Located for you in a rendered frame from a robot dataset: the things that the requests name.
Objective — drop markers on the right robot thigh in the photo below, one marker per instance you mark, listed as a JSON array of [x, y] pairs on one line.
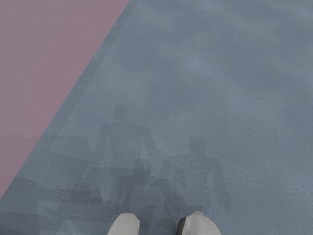
[[197, 224]]

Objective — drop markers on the left robot thigh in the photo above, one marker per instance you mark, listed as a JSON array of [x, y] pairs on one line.
[[126, 224]]

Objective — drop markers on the robot thigh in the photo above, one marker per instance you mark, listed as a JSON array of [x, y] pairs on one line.
[[197, 224], [126, 224]]

